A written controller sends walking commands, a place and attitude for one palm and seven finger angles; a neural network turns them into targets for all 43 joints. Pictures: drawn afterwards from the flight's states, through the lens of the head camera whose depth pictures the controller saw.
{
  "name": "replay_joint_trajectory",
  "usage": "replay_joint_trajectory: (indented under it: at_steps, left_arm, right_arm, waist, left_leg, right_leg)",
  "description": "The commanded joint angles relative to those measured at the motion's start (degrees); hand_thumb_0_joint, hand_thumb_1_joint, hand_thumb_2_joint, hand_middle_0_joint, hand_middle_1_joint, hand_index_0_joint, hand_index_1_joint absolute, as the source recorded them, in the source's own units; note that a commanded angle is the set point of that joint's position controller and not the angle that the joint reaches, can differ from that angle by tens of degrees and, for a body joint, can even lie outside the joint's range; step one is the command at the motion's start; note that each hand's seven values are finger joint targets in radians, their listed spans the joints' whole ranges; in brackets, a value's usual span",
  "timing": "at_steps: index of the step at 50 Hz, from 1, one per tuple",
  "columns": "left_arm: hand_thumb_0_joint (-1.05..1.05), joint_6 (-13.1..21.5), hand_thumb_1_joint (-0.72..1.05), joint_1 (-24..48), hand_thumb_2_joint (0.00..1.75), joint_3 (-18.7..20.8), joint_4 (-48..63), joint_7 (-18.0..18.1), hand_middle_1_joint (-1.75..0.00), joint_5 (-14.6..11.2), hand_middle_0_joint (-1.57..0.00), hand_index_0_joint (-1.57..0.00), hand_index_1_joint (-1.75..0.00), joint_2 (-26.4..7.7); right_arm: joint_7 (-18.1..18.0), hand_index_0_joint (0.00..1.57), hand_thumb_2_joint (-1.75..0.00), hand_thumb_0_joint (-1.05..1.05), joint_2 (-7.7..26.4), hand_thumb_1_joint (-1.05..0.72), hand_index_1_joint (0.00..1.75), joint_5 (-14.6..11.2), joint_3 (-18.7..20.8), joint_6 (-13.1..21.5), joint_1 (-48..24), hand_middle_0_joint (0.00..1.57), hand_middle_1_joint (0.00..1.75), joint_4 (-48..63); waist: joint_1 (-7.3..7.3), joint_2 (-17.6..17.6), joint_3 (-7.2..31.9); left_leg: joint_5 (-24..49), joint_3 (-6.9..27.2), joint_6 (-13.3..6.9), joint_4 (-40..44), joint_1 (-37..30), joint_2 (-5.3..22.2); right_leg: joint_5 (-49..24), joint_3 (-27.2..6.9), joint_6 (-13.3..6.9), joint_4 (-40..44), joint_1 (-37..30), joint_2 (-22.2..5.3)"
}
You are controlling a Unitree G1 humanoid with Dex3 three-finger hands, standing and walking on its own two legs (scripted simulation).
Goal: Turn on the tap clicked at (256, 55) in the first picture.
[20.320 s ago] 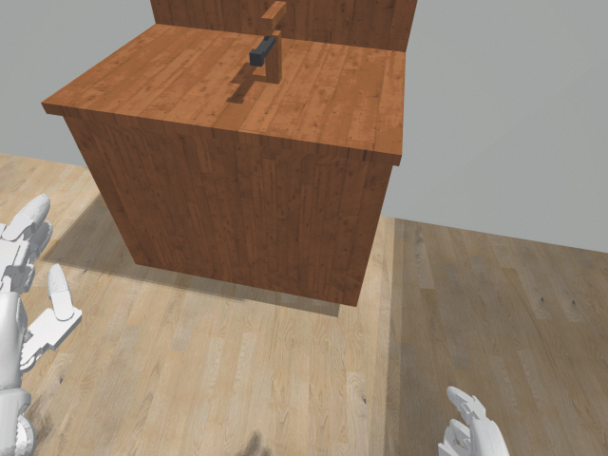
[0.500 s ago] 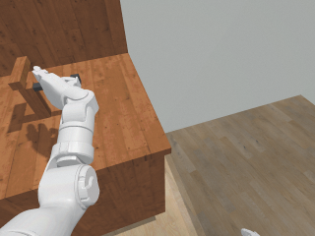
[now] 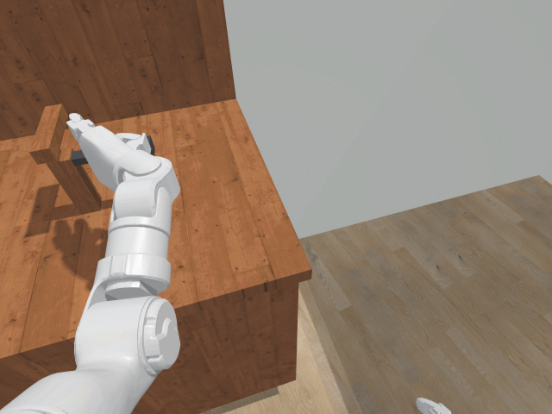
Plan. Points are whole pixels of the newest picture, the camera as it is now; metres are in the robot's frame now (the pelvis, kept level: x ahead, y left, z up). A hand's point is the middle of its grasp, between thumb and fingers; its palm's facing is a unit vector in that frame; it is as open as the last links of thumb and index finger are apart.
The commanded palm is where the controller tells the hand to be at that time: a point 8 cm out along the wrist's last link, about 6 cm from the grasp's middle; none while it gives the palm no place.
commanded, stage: lift the hand up off the lever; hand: left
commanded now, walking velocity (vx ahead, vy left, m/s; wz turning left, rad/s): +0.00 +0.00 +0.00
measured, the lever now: (145, 147) +0.51 +0.27 +0.13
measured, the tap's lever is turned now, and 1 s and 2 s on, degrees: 86 86 86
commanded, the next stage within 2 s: draw the hand back beside the body in 0.10 s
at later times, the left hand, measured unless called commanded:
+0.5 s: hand (154, 179) +0.38 +0.20 +0.17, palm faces +0.38 -0.92 -0.10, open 7.8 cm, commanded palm +0.33 +0.23 +0.20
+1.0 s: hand (98, 247) +0.26 +0.23 +0.17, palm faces +0.31 -0.92 -0.25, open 7.6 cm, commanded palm +0.22 +0.27 +0.18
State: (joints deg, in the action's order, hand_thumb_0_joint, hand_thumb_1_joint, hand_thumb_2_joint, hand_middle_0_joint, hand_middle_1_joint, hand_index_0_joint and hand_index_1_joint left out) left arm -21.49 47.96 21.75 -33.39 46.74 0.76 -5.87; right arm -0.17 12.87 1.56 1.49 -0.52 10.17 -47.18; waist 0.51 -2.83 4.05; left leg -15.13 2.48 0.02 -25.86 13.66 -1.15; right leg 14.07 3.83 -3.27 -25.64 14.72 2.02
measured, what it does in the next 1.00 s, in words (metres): stands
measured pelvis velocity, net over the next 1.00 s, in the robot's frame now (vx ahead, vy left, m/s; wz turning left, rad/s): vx -0.02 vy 0.01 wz -0.05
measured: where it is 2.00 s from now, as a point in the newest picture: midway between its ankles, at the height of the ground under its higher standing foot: outside the picture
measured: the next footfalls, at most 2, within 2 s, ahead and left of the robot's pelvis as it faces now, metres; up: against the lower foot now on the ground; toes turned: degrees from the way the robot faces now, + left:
none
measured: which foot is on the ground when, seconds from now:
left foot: down 0.00-1.00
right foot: down 0.00-1.00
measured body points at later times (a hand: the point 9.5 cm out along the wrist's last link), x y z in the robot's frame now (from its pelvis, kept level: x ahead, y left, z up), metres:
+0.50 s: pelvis +0.00 -0.01 +0.00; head -0.02 -0.03 +0.45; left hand +0.36 +0.24 +0.18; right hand +0.14 -0.26 -0.11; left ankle -0.02 +0.12 -0.74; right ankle -0.01 -0.08 -0.74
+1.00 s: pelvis -0.02 +0.01 +0.01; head -0.04 -0.01 +0.46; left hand +0.24 +0.27 +0.18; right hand +0.15 -0.21 -0.09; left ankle -0.02 +0.12 -0.74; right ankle -0.01 -0.08 -0.74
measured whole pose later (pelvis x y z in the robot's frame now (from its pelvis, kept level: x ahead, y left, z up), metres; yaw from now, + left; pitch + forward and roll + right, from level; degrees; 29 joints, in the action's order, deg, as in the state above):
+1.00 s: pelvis -0.02 +0.01 +0.01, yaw -3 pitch -6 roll +0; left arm 3.5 -4.4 12.7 5.4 5.8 -5.7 -18.5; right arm -2.6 11.4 -0.8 -1.5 -0.4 8.6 -36.6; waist 1.2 -3.8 -2.5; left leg -11.6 -0.1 -0.7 -19.1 1.8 -0.5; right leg 8.9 1.1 -2.8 -17.8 3.2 2.8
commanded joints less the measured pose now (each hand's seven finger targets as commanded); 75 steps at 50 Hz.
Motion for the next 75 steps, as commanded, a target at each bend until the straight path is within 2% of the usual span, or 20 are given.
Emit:
replay_joint_trajectory:
  at_steps: [1,10,11,13,17,20,21,23,25,30,34,38,44,49,55,58,63,64,70,75]
  left_arm:
    - [0.0,2.58,0.9,30.24,0.9,-4.42,12.9,0.41,-0.15,2.19,-0.15,-0.15,-0.15,-9.14]
    - [0.0,2.64,0.9,30.36,0.9,-4.17,11.85,0.55,-0.15,1.96,-0.15,-0.15,-0.15,-9.03]
    - [0.0,2.62,0.9,24.89,0.9,-13.48,18.14,-9.01,-0.15,4.67,-0.15,-0.15,-0.15,-6.73]
    - [0.0,2.89,0.9,20.46,0.9,-7.43,20.47,-15.78,-0.16,2.98,-0.15,-0.15,-0.16,-14.32]
    - [0.0,4.1,0.9,3.58,0.9,-5.66,26.62,-27.78,-0.17,-2.77,-0.16,-0.16,-0.17,-16.21]
    - [0.0,2.9,0.9,-6.01,0.9,0.07,33.99,-28.13,-0.18,-7.12,-0.16,-0.16,-0.18,-18.93]
    - [0.0,8.3,0.9,-14.67,0.9,1.85,31.03,-32.2,-0.18,-6.07,-0.16,-0.16,-0.18,-30.46]
    - [0.0,14.55,0.9,-16.93,0.9,2.1,34.74,-35.47,-0.19,-6.3,-0.16,-0.16,-0.19,-30.89]
    - [0.0,19.67,0.9,-14.58,0.9,0.37,45.98,-37.03,-0.19,-6.19,-0.16,-0.16,-0.19,-30.85]
    - [0.0,25.79,0.9,-11.41,0.9,-9.4,50.53,-37.59,-0.21,-5.95,-0.17,-0.17,-0.21,-22.92]
    - [0.0,26.98,0.9,-14.98,0.9,-15.37,41.51,-38.13,-0.22,-5.66,-0.17,-0.17,-0.22,-16.87]
    - [0.0,28.09,0.9,-23.17,0.9,-9.49,39.86,-38.35,-0.23,-5.82,-0.18,-0.18,-0.23,-21.81]
    - [0.0,29.54,0.9,-35.19,0.9,1.26,48.48,-39.09,-0.25,-6.59,-0.18,-0.18,-0.25,-29.19]
    - [0.0,29.8,0.9,-40.27,0.9,-1.04,56.15,-39.71,-0.27,-6.33,-0.19,-0.19,-0.27,-25.92]
    - [0.0,29.72,0.9,-48.18,0.9,-5.91,56.68,-40.07,-0.29,-6.11,-0.19,-0.19,-0.29,-20.54]
    - [0.0,30.3,0.9,-50.63,0.9,-4.66,58.31,-39.83,-0.29,-5.88,-0.2,-0.2,-0.29,-21.56]
    - [0.0,31.49,0.9,-56.91,0.9,-1.23,64.43,-38.96,-0.3,-5.36,-0.2,-0.2,-0.3,-23.98]
    - [0.0,31.42,0.9,-58.01,0.9,-0.53,65.56,-38.85,-0.3,-5.17,-0.2,-0.2,-0.3,-24.73]
    - [0.0,30.53,0.9,-68.93,0.9,-0.14,67.68,-38.93,-0.3,-5.56,-0.2,-0.2,-0.3,-22.74]
    - [0.0,30.41,0.9,-63.39,0.9,-1.41,66.26,-38.81,-0.3,-5.21,-0.2,-0.2,-0.3,-22.3]
  right_arm:
    - [-0.25,0.2,-0.9,0.0,6.42,-0.9,0.3,0.13,2.01,2.26,-5.54,0.2,0.3,6.81]
    - [-0.39,0.2,-0.9,0.0,6.39,-0.9,0.3,0.15,1.99,1.9,-5.32,0.2,0.3,6.71]
    - [-1.48,0.2,-0.9,0.0,8.2,-0.9,0.3,-0.11,2.23,-0.11,-3.33,0.2,0.3,7.38]
    - [-3.41,0.2,-0.9,0.0,7.95,-0.9,0.3,-1.16,2.21,-1.21,-2.82,0.2,0.3,9.98]
    - [-5.39,0.2,-0.9,0.0,6.76,-0.9,0.3,-3.25,0.74,-3.53,-5.14,0.2,0.3,13.94]
    - [-5.74,0.2,-0.9,0.0,5.62,-0.9,0.3,-4.47,-0.55,-3.89,-8.96,0.2,0.3,16.5]
    - [-4.04,0.2,-0.9,0.0,7.24,-0.9,0.3,-2.69,0.19,-3.38,-5.61,0.2,0.3,15.37]
    - [-3.08,0.2,-0.9,0.0,6.55,-0.9,0.3,-2.95,0.22,-2.49,-6.9,0.2,0.3,17.12]
    - [-2.66,0.2,-0.9,0.0,6.07,-0.9,0.3,-2.88,0.32,-0.63,-8.19,0.2,0.3,18.54]
    - [-2.8,0.2,-0.9,0.0,6.79,-0.9,0.3,-2.75,0.95,4.02,-8.21,0.2,0.3,17.8]
    - [-3.47,0.2,-0.9,0.0,7.02,-0.9,0.3,-3.21,0.66,4.47,-8.07,0.2,0.3,15.8]
    - [-3.66,0.2,-0.9,0.0,6.97,-0.9,0.3,-3.03,0.28,3.33,-9.25,0.2,0.3,16.0]
    - [-3.17,0.2,-0.9,0.0,5.67,-0.9,0.3,-2.14,-0.25,1.82,-10.19,0.2,0.3,17.77]
    - [-2.71,0.2,-0.9,0.0,5.4,-0.9,0.3,-1.84,-0.03,2.9,-9.96,0.2,0.3,19.0]
    - [-2.5,0.2,-0.9,0.0,6.06,-0.9,0.3,-2.05,0.52,4.34,-9.02,0.2,0.3,18.55]
    - [-2.66,0.2,-0.9,0.0,6.3,-0.9,0.3,-2.01,0.92,4.69,-9.15,0.2,0.3,18.3]
    - [-2.69,0.2,-0.9,0.0,6.13,-0.9,0.3,-1.52,1.0,5.74,-8.68,0.2,0.3,18.56]
    - [-2.69,0.2,-0.9,0.0,6.35,-0.9,0.3,-1.55,0.99,5.84,-8.7,0.2,0.3,18.55]
    - [-2.38,0.2,-0.9,0.0,5.9,-0.9,0.3,-1.46,0.93,6.21,-7.92,0.2,0.3,19.22]
    - [-2.95,0.2,-0.9,0.0,6.1,-0.9,0.3,-1.62,1.09,6.53,-7.94,0.2,0.3,18.59]
  waist:
    - [-0.52,3.14,17.21]
    - [-0.52,3.57,18.21]
    - [-3.35,7.18,19.33]
    - [-1.08,6.15,21.26]
    - [1.68,8.42,17.33]
    - [5.0,6.09,14.17]
    - [1.39,6.0,8.04]
    - [2.56,5.05,8.14]
    - [2.11,-3.92,10.02]
    - [-1.04,-3.67,6.02]
    - [-2.0,4.65,-1.84]
    - [0.21,6.39,1.41]
    - [3.05,-0.34,6.09]
    - [2.33,-3.04,2.28]
    - [1.29,1.27,-2.43]
    - [1.59,3.02,-2.1]
    - [2.61,-1.28,1.75]
    - [2.56,-4.19,0.65]
    - [2.58,-2.77,-2.71]
    - [1.45,-0.97,-4.67]
  left_leg:
    - [20.02,-2.52,0.36,0.87,-3.28,0.41]
    - [21.13,-2.69,0.3,0.44,-3.18,0.23]
    - [23.0,-2.9,-0.99,0.08,-6.03,0.17]
    - [24.6,-3.55,-2.42,0.67,-6.9,-0.38]
    - [23.81,-3.29,-2.54,3.26,-7.29,0.2]
    - [21.31,-3.24,-2.14,5.12,-6.16,0.52]
    - [18.24,-3.19,-1.96,5.5,-5.04,1.33]
    - [17.65,-3.14,-2.27,5.64,-3.48,0.8]
    - [18.13,-3.42,-2.16,5.56,-7.42,0.35]
    - [15.15,-2.82,-2.22,5.94,-14.13,0.48]
    - [4.28,-2.28,-2.91,7.88,-11.63,-0.19]
    - [2.21,-1.89,-2.97,8.9,-9.33,-0.78]
    - [10.23,-1.71,-1.68,9.3,-9.23,0.0]
    - [13.38,-1.57,-1.17,9.11,-10.59,0.72]
    - [10.32,-1.15,-1.35,9.85,-10.72,1.31]
    - [9.15,-1.13,-1.63,9.67,-10.64,1.07]
    - [12.73,-0.23,-0.75,9.0,-11.01,0.94]
    - [12.58,-0.17,-0.43,8.91,-10.9,1.05]
    - [14.05,0.02,0.04,8.53,-8.55,1.76]
    - [9.59,-0.24,-0.8,8.55,-8.54,1.41]
  right_leg:
    - [-16.78,0.04,1.55,1.57,-9.9,-2.02]
    - [-19.94,-0.19,1.85,1.16,-10.72,-2.42]
    - [-25.8,-1.57,1.4,-0.63,-12.56,-1.88]
    - [-32.38,-2.55,1.85,-0.06,-16.95,-2.23]
    - [-36.14,-3.46,2.42,1.76,-21.4,-2.4]
    - [-32.34,-4.01,2.67,3.38,-22.88,-2.74]
    - [-34.61,-4.9,4.15,3.21,-20.44,-4.33]
    - [-32.45,-5.45,3.77,2.81,-21.38,-4.14]
    - [-28.37,-5.62,3.02,4.13,-20.23,-3.79]
    - [-16.52,-4.76,2.26,7.49,-11.05,-1.49]
    - [-3.54,-4.27,2.47,10.92,-5.76,-1.13]
    - [-0.26,-4.43,2.3,11.46,-10.14,-1.84]
    - [-10.92,-4.13,1.33,9.67,-18.59,-1.86]
    - [-12.93,-3.74,1.13,9.92,-16.1,-1.39]
    - [-7.92,-3.27,1.47,10.72,-12.11,-1.2]
    - [-6.53,-3.26,1.61,10.9,-12.11,-1.18]
    - [-9.61,-3.09,1.15,9.49,-15.27,-1.39]
    - [-9.35,-3.27,1.08,9.75,-14.7,-1.36]
    - [-10.24,-2.86,1.11,9.14,-13.83,-1.51]
    - [-6.87,-2.93,1.38,9.68,-10.82,-1.53]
